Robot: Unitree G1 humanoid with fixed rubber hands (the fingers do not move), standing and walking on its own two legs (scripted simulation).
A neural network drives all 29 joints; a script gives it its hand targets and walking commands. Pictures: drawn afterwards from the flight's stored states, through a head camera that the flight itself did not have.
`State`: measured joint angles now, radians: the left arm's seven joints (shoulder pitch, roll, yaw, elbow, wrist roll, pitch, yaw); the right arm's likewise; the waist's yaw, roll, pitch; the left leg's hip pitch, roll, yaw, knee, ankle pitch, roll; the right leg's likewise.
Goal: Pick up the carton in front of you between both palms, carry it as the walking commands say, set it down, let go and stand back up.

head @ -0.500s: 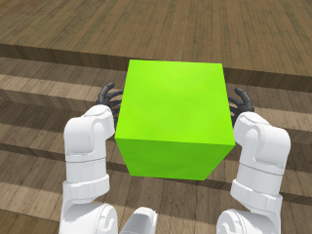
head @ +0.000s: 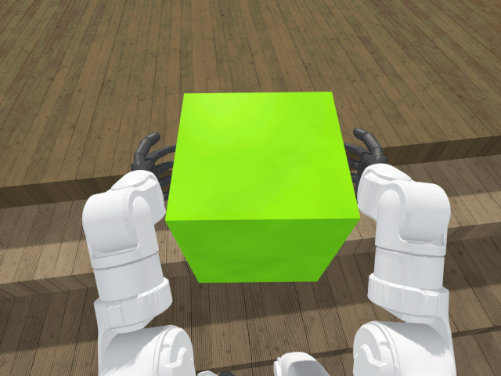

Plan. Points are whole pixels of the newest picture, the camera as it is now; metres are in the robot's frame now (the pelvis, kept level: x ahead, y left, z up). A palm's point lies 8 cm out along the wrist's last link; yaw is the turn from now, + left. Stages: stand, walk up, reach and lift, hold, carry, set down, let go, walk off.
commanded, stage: carry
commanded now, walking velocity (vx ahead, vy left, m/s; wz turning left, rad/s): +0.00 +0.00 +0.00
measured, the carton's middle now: (258, 197) +0.39 -0.03 +0.07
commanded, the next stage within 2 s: none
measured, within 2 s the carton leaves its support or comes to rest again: neither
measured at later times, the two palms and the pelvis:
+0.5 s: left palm (128, 164) +0.40 +0.15 +0.15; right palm (341, 147) +0.41 -0.15 +0.15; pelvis +0.08 +0.00 +0.02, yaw +2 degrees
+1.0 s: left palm (115, 173) +0.39 +0.17 +0.15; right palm (331, 154) +0.40 -0.13 +0.15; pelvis +0.07 +0.01 +0.02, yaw +2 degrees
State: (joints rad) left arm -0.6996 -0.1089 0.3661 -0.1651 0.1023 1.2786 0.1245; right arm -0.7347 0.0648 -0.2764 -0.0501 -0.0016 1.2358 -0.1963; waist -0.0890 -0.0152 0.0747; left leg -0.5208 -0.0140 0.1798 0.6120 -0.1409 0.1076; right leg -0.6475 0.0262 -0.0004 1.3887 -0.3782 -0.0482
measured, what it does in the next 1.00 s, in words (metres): climbs: right foot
